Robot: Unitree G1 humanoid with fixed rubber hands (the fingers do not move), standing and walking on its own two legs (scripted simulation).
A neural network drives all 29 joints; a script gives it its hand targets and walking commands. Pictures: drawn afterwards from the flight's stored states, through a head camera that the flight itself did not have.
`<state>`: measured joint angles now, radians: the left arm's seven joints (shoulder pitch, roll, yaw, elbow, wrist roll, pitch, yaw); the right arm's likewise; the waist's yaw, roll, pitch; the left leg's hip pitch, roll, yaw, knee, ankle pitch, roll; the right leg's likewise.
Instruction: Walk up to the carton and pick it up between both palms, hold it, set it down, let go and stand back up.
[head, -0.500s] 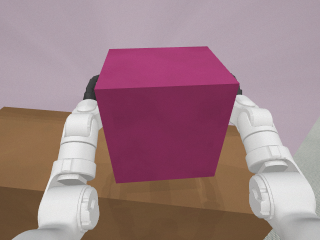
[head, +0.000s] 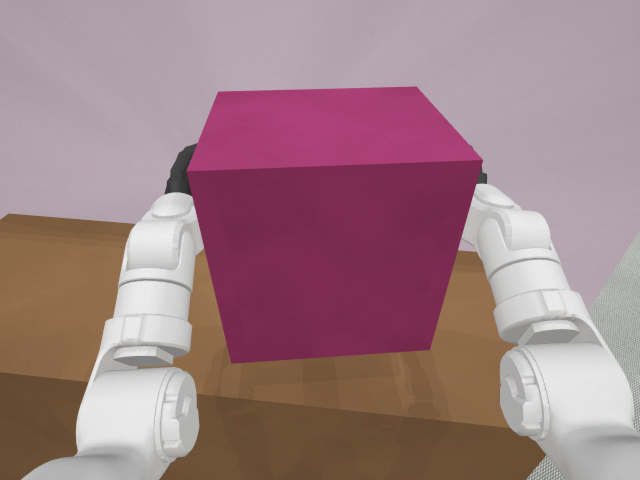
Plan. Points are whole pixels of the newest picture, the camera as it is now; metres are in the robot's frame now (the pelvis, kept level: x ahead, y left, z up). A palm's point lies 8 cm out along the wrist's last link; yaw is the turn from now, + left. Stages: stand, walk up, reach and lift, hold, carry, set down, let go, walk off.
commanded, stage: reach and lift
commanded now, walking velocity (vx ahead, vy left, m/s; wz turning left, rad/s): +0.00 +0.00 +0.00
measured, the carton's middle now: (325, 222) +0.39 +0.02 +0.19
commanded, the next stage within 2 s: hold in 0.48 s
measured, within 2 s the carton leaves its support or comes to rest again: neither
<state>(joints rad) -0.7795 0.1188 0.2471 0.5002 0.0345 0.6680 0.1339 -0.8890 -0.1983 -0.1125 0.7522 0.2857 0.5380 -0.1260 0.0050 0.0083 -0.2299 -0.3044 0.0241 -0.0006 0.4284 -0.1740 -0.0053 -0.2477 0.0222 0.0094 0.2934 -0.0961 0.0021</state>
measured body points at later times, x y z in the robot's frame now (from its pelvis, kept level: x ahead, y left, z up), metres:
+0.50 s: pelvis +0.00 +0.00 +0.00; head -0.07 +0.01 +0.44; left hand +0.38 +0.20 +0.23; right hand +0.40 -0.15 +0.25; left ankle +0.03 +0.11 -0.74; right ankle +0.03 -0.13 -0.74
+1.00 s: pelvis -0.01 +0.00 +0.00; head -0.09 +0.01 +0.44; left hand +0.37 +0.20 +0.25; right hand +0.39 -0.15 +0.27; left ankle +0.03 +0.11 -0.74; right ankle +0.03 -0.13 -0.74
